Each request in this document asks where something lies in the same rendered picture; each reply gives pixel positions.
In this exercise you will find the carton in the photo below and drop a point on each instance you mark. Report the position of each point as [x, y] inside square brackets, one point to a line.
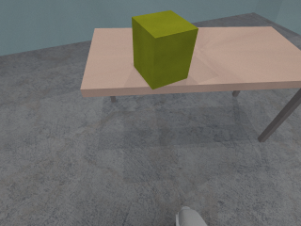
[163, 46]

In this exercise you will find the table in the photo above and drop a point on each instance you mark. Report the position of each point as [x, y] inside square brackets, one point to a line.
[227, 58]

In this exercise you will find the right robot thigh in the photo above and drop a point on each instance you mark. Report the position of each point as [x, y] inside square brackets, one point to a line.
[189, 217]

